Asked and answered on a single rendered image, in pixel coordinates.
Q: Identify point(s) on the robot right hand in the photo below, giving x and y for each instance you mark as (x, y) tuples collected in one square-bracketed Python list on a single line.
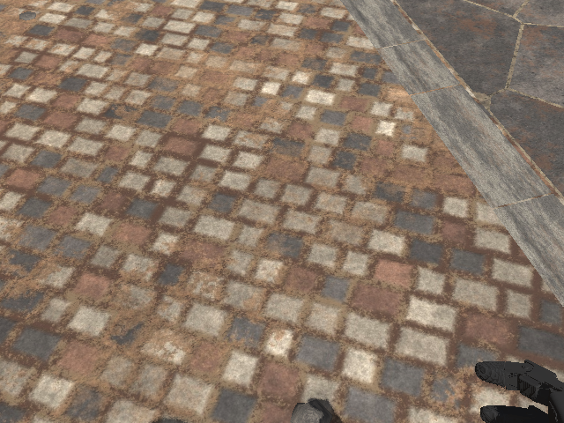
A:
[(535, 382)]

